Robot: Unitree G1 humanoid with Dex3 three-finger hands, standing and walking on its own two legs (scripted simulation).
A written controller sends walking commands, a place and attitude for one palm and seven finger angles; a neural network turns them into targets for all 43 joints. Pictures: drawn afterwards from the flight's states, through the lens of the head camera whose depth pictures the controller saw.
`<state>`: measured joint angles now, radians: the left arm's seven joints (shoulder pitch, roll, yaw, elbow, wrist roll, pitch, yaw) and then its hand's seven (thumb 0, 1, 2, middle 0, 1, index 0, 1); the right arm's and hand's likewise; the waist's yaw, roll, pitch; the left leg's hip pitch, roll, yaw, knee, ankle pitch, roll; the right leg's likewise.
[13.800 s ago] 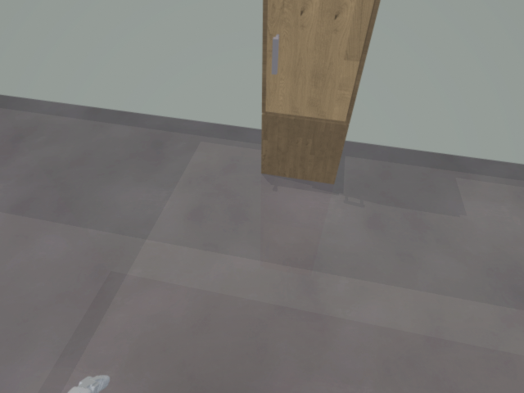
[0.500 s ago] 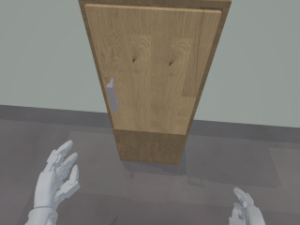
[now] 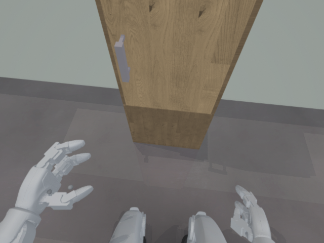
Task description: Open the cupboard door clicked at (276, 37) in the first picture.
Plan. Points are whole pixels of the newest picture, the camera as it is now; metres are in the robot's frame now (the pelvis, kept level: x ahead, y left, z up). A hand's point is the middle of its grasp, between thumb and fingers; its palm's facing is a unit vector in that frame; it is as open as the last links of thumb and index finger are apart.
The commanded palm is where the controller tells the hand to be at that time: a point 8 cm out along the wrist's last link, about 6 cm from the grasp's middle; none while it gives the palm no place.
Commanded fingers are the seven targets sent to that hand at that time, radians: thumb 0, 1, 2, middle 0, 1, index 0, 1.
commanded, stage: raise the hand with hooked fingers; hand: left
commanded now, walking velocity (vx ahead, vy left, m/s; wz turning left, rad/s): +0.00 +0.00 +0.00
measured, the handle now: (124, 59) +0.61 +0.16 +0.04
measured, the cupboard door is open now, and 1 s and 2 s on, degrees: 0 0 0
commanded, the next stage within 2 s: move the hooked fingers beside the handle in 1.34 s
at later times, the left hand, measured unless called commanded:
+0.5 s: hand (38, 176) +0.24 +0.28 +0.05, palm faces -0.01 -1.00 -0.07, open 13.4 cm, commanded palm +0.23 +0.32 +0.05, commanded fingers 0.00 -0.50 0.30 -0.30 -1.20 -0.30 -1.20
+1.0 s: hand (39, 153) +0.29 +0.30 +0.05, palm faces -0.08 -1.00 -0.06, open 14.0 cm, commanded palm +0.27 +0.34 +0.05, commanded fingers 0.00 -0.50 0.30 -0.30 -1.20 -0.30 -1.20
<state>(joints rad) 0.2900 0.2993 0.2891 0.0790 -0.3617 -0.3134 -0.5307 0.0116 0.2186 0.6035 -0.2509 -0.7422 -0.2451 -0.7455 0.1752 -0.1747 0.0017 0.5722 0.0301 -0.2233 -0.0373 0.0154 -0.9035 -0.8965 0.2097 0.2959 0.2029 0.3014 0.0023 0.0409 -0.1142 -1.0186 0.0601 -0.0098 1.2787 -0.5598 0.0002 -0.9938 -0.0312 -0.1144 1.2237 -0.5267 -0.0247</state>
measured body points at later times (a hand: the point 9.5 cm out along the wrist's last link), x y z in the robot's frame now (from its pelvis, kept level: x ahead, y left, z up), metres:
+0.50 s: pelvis -0.01 +0.02 +0.01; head +0.07 +0.05 +0.45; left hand +0.24 +0.33 +0.06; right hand +0.18 -0.23 -0.05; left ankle +0.03 +0.12 -0.63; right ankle +0.04 -0.11 -0.63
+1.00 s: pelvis +0.01 +0.03 +0.01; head +0.12 +0.05 +0.45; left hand +0.29 +0.35 +0.05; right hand +0.17 -0.23 -0.07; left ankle +0.03 +0.12 -0.63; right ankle +0.04 -0.11 -0.63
